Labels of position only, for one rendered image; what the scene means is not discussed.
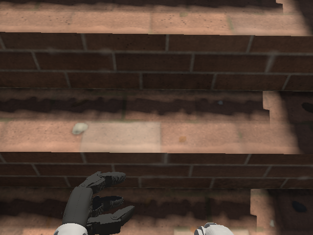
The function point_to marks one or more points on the robot right thigh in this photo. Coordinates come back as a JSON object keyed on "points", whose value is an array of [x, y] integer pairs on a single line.
{"points": [[213, 229]]}

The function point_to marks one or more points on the robot left hand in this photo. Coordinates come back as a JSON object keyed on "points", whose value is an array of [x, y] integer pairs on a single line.
{"points": [[87, 211]]}

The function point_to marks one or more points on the robot left forearm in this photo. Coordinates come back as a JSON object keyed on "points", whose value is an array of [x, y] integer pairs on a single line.
{"points": [[71, 229]]}

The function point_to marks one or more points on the right robot shin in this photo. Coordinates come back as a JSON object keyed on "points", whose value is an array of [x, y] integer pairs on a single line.
{"points": [[210, 223]]}

